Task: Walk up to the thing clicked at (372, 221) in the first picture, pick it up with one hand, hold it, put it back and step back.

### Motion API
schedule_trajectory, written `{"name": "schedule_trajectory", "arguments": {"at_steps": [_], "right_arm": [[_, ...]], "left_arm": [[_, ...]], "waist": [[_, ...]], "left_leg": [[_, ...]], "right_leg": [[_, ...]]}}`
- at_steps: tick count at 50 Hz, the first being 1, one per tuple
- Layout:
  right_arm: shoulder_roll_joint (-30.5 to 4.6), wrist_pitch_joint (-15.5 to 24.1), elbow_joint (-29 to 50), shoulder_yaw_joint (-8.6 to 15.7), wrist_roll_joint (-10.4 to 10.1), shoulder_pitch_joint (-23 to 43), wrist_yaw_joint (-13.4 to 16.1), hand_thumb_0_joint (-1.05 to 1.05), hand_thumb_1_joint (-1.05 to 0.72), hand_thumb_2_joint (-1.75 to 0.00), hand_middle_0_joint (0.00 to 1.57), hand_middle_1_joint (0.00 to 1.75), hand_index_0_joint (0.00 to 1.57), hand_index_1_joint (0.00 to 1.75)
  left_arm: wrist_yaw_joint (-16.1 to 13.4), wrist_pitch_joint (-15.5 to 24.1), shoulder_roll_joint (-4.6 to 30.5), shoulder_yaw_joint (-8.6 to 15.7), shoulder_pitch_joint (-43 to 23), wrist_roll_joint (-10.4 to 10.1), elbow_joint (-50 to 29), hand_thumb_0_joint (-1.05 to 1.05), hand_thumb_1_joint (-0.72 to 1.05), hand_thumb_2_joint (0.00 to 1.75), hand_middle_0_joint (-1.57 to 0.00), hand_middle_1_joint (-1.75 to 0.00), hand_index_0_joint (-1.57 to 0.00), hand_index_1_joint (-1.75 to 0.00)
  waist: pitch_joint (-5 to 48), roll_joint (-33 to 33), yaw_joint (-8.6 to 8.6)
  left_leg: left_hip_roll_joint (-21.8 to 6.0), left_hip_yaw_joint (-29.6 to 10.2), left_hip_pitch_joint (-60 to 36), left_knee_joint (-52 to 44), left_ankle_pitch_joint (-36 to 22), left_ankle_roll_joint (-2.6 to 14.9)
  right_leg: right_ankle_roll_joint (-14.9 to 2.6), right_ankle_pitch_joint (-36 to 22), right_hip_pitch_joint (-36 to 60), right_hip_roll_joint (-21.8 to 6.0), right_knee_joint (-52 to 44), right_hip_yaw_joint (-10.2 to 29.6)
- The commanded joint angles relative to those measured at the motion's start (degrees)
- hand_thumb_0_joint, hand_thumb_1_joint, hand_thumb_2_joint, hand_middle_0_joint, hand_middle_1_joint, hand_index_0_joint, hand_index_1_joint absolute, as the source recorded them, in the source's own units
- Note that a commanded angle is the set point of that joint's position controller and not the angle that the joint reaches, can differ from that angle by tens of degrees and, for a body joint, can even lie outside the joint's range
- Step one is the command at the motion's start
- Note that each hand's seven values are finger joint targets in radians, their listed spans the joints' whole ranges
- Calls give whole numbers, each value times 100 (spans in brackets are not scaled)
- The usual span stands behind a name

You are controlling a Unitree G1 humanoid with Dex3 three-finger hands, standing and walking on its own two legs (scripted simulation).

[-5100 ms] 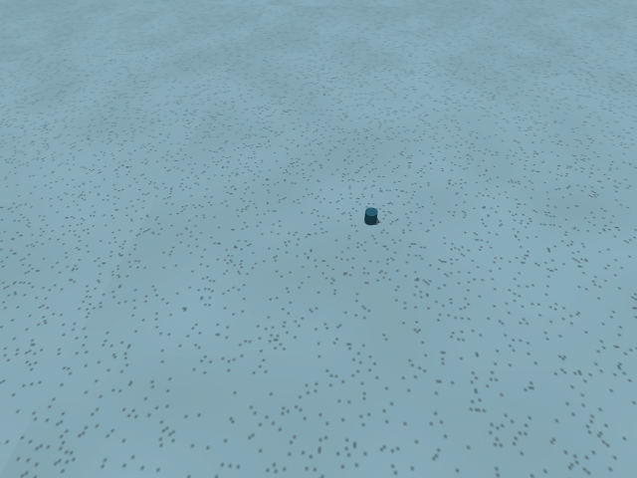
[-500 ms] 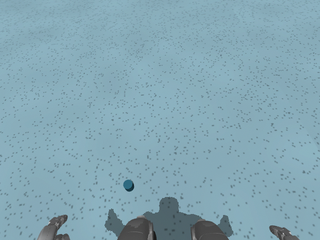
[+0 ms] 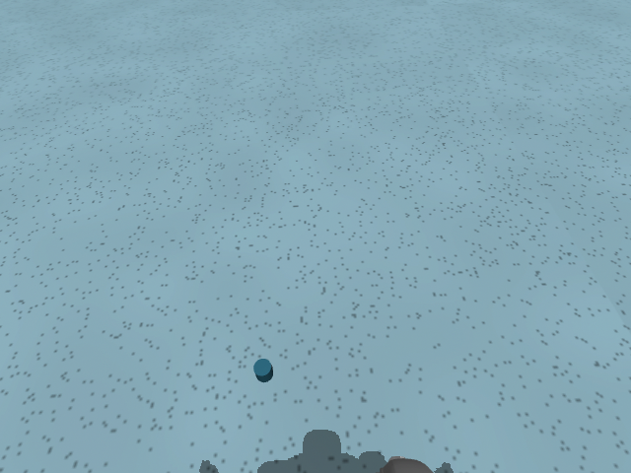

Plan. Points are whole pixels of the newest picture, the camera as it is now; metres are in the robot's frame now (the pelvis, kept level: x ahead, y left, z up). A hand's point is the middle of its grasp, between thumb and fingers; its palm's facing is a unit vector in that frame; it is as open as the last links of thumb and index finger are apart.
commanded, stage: walk up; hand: left
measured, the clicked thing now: (263, 370) +0.51 +0.22 -0.72
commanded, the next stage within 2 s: none
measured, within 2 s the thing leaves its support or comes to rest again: neither
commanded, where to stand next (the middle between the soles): +0.14 -0.02 m, yaw +2 degrees
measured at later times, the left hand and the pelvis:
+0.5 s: hand out of the picture +0.08 +0.25 -0.13, palm faces +0.05 -0.94 -0.34, open 7.4 cm; pelvis +0.01 -0.01 +0.03, yaw +1 degrees
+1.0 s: hand out of the picture +0.14 +0.24 -0.12, palm faces +0.03 -0.94 -0.33, open 7.4 cm; pelvis +0.03 -0.01 +0.03, yaw +1 degrees
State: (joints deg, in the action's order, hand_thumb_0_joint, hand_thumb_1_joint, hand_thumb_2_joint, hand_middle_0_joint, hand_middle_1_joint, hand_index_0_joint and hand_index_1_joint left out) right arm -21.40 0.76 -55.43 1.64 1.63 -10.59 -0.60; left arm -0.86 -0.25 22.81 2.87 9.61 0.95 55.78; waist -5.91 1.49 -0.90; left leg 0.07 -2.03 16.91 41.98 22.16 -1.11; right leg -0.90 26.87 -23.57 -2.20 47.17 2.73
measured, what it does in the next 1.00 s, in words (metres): stands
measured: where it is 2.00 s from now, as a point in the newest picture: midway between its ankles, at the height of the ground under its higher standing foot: outside the picture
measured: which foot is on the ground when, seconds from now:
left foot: down 0.00-1.00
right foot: down 0.00-1.00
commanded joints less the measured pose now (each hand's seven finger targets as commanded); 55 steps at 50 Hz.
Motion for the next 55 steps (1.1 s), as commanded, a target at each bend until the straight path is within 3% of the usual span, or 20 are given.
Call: {"name": "schedule_trajectory", "arguments": {"at_steps": [1, 2, 3, 4, 5, 6, 8, 12, 13, 16, 17, 24, 28, 31, 37, 46, 55], "right_arm": [[-1307, 215, 461, 219, -96, 712, 107, 0, -90, -90, 20, 30, 20, 30], [-1362, 216, 375, 223, -126, 601, 99, 0, -90, -90, 20, 30, 20, 30], [-1339, 185, 256, 220, -124, 446, 81, 0, -90, -90, 20, 30, 20, 30], [-1346, 139, 226, 219, -123, 452, 66, 0, -90, -90, 20, 30, 20, 30], [-1334, 93, 202, 221, -107, 464, 62, 0, -90, -90, 20, 30, 20, 30], [-1350, 66, 182, 238, -82, 537, 56, 0, -90, -90, 20, 30, 20, 30], [-1331, 77, 124, 216, -68, 545, 50, 0, -90, -90, 20, 30, 20, 30], [-1142, 168, -29, 161, -131, 490, 57, 0, -90, -90, 20, 30, 20, 30], [-1133, 173, -71, 153, -129, 423, 62, 0, -90, -90, 20, 30, 20, 30], [-1114, 96, -175, 159, -114, 340, 35, 0, -90, -90, 20, 30, 20, 30], [-1081, 74, -235, 158, -94, 332, 33, 0, -90, -90, 20, 30, 20, 30], [-1124, 195, -386, 99, -99, 448, 70, 0, -90, -90, 20, 30, 20, 30], [-1153, 195, -452, 108, -112, 475, 108, 0, -90, -90, 20, 30, 20, 30], [-1143, 179, -488, 125, -130, 483, 128, 0, -90, -90, 20, 30, 20, 30], [-1157, 169, -501, 134, -113, 705, 144, 0, -90, -90, 20, 30, 20, 30], [-1092, 151, -526, 147, -119, 703, 149, 0, -90, -90, 20, 30, 20, 30], [-1037, 99, -517, 120, -106, 743, 116, 0, -90, -90, 20, 30, 20, 30]], "left_arm": [[26, 275, 989, 254, 95, -63, -142, 0, 90, 90, -20, -30, -20, -30], [25, 256, 1064, 286, 21, -66, -99, 0, 90, 90, -20, -30, -20, -30], [24, 233, 1091, 269, -178, -44, -81, 0, 90, 90, -20, -30, -20, -30], [38, 220, 1097, 236, -305, -12, -93, 0, 90, 90, -20, -30, -20, -30], [66, 201, 1145, 224, -395, 1, -105, 0, 90, 90, -20, -30, -20, -30], [97, 180, 1118, 211, -391, -1, -51, 0, 90, 90, -20, -30, -20, -30], [127, 172, 1084, 202, -464, -14, 6, 0, 90, 90, -20, -30, -20, -30], [93, 279, 1005, 191, -438, -25, 228, 0, 90, 90, -20, -30, -20, -30], [92, 292, 1047, 191, -532, -15, 228, 0, 90, 90, -20, -30, -20, -30], [105, 241, 1055, 187, -663, 9, 282, 0, 90, 90, -20, -30, -20, -30], [108, 227, 1078, 187, -785, 21, 287, 0, 90, 90, -20, -30, -20, -30], [92, 292, 928, 158, -765, -42, 484, 0, 90, 90, -20, -30, -20, -30], [73, 271, 918, 150, -812, -89, 548, 0, 90, 90, -20, -30, -20, -30], [61, 254, 898, 139, -884, -86, 574, 0, 90, 90, -20, -30, -20, -30], [61, 185, 838, 106, -985, -98, 609, 0, 90, 90, -20, -30, -20, -30], [57, 183, 838, 113, -1125, -73, 652, 0, 90, 90, -20, -30, -20, -30], [60, 194, 864, 129, -1157, -34, 657, 0, 90, 90, -20, -30, -20, -30]], "waist": [[554, -853, -175], [531, -976, -156], [462, -921, -52], [348, -896, -9], [148, -739, 6], [-30, -648, -23], [-78, -544, 0], [563, -116, 8], [705, -1, 78], [475, 103, 115], [326, 201, 152], [821, 5, 66], [896, -144, 79], [1054, -118, 101], [942, -331, 46], [1055, -143, 114], [870, -25, 130]], "left_leg": [[-554, -584, 473, -1252, -764, 439], [-568, -671, 670, -1262, -703, 380], [-574, -823, 880, -1548, 14, 373], [-586, -942, 908, -1857, 1133, 395], [-527, -960, 791, -2023, 1681, 388], [-476, -946, 643, -1980, 1875, 376], [-474, -939, 554, -1992, 1695, 361], [-439, -682, 75, -1665, -28, 328], [-371, -598, -14, -1624, -101, 325], [-309, -613, -40, -1778, 599, 308], [-295, -573, -42, -1822, 615, 292], [-482, -509, -330, -1919, -1163, 276], [-552, -432, -565, -1885, -1956, 235], [-577, -392, -641, -1872, -2177, 236], [-649, -456, -588, -2206, -2109, 245], [-630, -318, -875, -2250, -2324, 212], [-555, -278, -923, -2309, -1746, 209]], "right_leg": [[-138, -1617, 1069, -66, -1330, 169], [-196, -1613, 1349, -32, -1389, 102], [-224, -999, 1351, -67, -1530, 248], [-254, 5, 1121, -154, -1795, 452], [-256, 688, 714, -182, -2001, 567], [-246, 1018, 397, -154, -2163, 615], [-225, 857, 325, -151, -2324, 598], [-243, -617, 1063, -266, -2405, 629], [-237, -690, 1095, -341, -2497, 711], [-178, 912, 672, -398, -3076, 883], [-173, 1037, 498, -433, -3131, 935], [-126, -1484, 1387, -423, -2666, 542], [-109, -2371, 1540, -417, -2498, 352], [-118, -2770, 1767, -440, -2446, 282], [-46, -2680, 1862, -394, -2420, 181], [-36, -2902, 2001, -444, -2509, 182], [-13, -2316, 1774, -435, -2784, 284]]}}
